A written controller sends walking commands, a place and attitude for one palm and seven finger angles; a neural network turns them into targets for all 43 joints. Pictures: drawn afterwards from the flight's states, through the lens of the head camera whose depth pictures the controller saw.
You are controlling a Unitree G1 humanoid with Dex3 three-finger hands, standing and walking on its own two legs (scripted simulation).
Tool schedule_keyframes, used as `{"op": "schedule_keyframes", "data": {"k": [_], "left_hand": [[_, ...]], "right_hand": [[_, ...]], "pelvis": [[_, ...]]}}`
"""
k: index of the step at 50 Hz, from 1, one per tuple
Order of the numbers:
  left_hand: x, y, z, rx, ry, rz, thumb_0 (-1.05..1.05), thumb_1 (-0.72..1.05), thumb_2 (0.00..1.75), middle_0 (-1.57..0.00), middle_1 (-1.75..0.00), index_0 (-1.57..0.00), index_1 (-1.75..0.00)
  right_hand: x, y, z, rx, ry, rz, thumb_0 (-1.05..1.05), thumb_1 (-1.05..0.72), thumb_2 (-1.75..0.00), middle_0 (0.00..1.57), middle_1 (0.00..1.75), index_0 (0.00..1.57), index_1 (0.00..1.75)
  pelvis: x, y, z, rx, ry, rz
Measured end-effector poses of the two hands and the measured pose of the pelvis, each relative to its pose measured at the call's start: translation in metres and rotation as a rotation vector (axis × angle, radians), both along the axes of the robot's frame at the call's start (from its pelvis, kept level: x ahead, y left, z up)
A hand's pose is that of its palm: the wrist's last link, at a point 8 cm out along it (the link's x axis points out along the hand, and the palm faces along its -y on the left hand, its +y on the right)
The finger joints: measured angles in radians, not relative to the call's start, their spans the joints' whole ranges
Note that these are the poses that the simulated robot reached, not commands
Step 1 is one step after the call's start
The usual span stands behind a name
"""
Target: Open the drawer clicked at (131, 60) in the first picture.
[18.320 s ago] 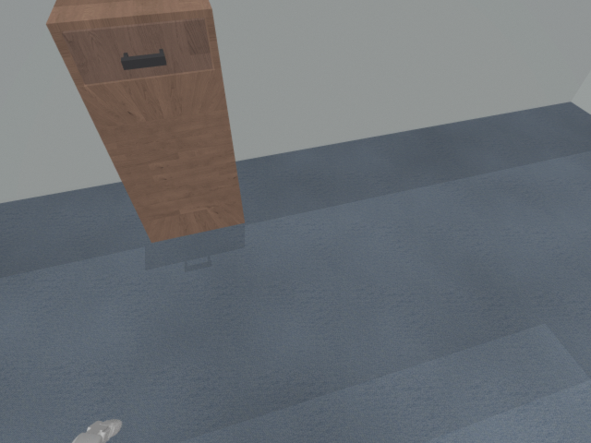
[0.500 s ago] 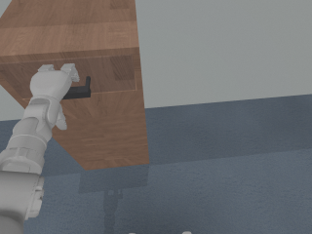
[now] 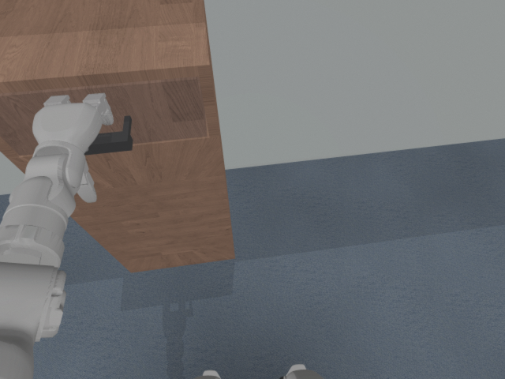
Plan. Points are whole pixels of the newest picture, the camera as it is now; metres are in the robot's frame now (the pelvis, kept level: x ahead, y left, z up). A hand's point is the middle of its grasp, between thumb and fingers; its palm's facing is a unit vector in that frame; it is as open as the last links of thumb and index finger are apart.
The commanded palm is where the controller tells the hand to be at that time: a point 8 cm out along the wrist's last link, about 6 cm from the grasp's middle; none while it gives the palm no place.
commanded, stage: lower the fingers behind the handle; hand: left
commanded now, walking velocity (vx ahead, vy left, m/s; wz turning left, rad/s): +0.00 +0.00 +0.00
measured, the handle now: (98, 134) +0.52 +0.26 +0.06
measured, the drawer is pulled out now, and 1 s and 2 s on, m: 0.00 0.00 0.00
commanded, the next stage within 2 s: lift the fingers back up to retry in 0.04 s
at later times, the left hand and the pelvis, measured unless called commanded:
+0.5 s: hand (82, 146) +0.47 +0.27 +0.08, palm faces -0.04 -0.02 -1.00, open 13.7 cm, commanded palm +0.45 +0.27 +0.15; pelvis +0.01 +0.01 +0.01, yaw +0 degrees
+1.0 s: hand (77, 133) +0.46 +0.26 +0.12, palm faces -0.07 -0.02 -1.00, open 13.8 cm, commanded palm +0.45 +0.27 +0.18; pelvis +0.03 +0.01 +0.02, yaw +1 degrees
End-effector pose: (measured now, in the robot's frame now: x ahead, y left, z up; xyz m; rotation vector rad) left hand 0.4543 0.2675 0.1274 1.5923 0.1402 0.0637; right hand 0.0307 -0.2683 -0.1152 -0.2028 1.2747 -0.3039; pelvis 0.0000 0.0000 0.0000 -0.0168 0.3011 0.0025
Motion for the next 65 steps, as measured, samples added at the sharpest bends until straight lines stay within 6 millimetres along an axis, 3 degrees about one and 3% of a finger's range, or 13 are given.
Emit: {"op": "schedule_keyframes", "data": {"k": [12, 24, 31, 41, 50, 56, 65], "left_hand": [[-0.001, 0.002, -0.001, -0.010, -0.025, -0.014, 0.00, -0.49, 0.30, -0.31, -1.35, -0.34, -1.22], [0.000, 0.004, 0.004, -0.037, -0.005, -0.025, 0.00, -0.49, 0.30, -0.34, -1.27, -0.35, -1.21], [-0.002, 0.002, 0.025, -0.043, -0.073, -0.053, 0.00, -0.49, 0.30, -0.37, -1.23, -0.35, -1.21], [-0.003, -0.002, 0.059, -0.027, -0.084, -0.002, 0.00, -0.49, 0.30, -0.34, -1.21, -0.35, -1.22], [-0.008, -0.009, 0.047, -0.042, 0.020, -0.025, 0.00, -0.49, 0.30, -0.32, -1.20, -0.33, -1.20], [-0.009, -0.015, 0.045, -0.041, -0.017, -0.077, 0.00, -0.49, 0.30, -0.32, -1.20, -0.33, -1.20], [-0.003, -0.018, 0.057, -0.027, -0.079, -0.019, 0.00, -0.49, 0.30, -0.33, -1.21, -0.32, -1.20]], "right_hand": [[-0.006, 0.000, -0.001, -0.004, 0.021, -0.007, 0.01, -0.90, -0.89, 0.20, 0.30, 0.21, 0.29], [0.011, 0.007, 0.009, -0.006, -0.012, -0.016, 0.01, -0.90, -0.89, 0.20, 0.30, 0.21, 0.29], [0.033, 0.014, 0.010, 0.016, -0.038, 0.003, 0.01, -0.90, -0.89, 0.20, 0.30, 0.21, 0.29], [0.083, 0.023, 0.013, 0.070, -0.128, 0.058, 0.01, -0.90, -0.89, 0.20, 0.30, 0.21, 0.29], [0.113, 0.018, 0.021, 0.059, -0.180, 0.103, 0.01, -0.90, -0.89, 0.20, 0.30, 0.21, 0.29], [0.112, 0.009, 0.020, 0.034, -0.165, 0.106, 0.01, -0.90, -0.89, 0.20, 0.30, 0.21, 0.29], [0.091, 0.002, 0.011, 0.058, -0.107, 0.070, 0.01, -0.90, -0.89, 0.20, 0.30, 0.20, 0.29]], "pelvis": [[0.000, 0.003, -0.001, -0.003, 0.011, -0.001], [0.012, 0.009, 0.008, -0.006, -0.024, -0.001], [0.023, 0.013, 0.013, -0.007, -0.049, 0.005], [0.033, 0.013, 0.020, 0.000, -0.096, 0.014], [0.035, 0.005, 0.022, 0.009, -0.113, 0.016], [0.035, 0.000, 0.021, 0.009, -0.100, 0.023], [0.036, -0.004, 0.021, 0.012, -0.093, 0.013]]}}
